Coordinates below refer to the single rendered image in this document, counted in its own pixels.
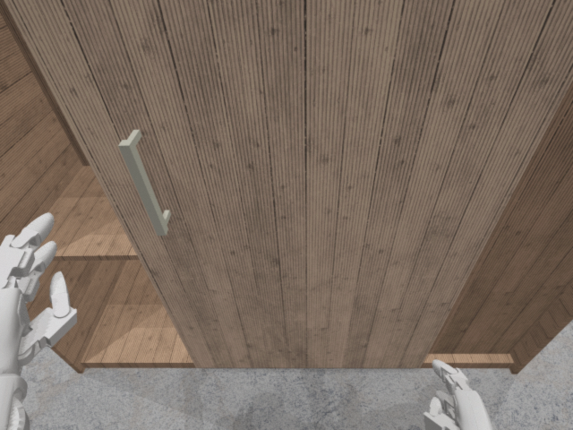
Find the wardrobe door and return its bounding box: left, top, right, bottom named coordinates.
left=4, top=0, right=573, bottom=368
left=428, top=81, right=573, bottom=354

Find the robot left hand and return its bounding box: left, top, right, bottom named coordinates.
left=0, top=212, right=77, bottom=376

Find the robot right hand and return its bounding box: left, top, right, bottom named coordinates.
left=423, top=359, right=493, bottom=430

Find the robot left forearm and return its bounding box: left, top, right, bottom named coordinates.
left=0, top=374, right=30, bottom=430

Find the handle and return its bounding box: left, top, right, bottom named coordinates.
left=118, top=130, right=171, bottom=236

